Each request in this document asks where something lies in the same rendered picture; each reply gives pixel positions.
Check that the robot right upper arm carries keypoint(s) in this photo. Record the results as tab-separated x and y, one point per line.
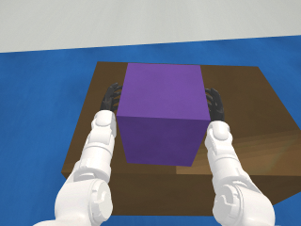
238	206

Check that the carton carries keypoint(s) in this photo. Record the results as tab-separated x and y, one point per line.
163	113

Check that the right robot hand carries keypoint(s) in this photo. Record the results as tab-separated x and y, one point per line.
216	110

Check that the robot left forearm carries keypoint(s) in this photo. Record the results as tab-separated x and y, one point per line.
97	153

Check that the pedestal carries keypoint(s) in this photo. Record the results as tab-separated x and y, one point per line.
265	138

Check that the robot right forearm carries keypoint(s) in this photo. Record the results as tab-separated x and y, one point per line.
224	163

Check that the left robot hand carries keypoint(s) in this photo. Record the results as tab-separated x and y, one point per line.
108	99

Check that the robot left upper arm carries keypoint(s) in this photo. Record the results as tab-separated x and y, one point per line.
82	203

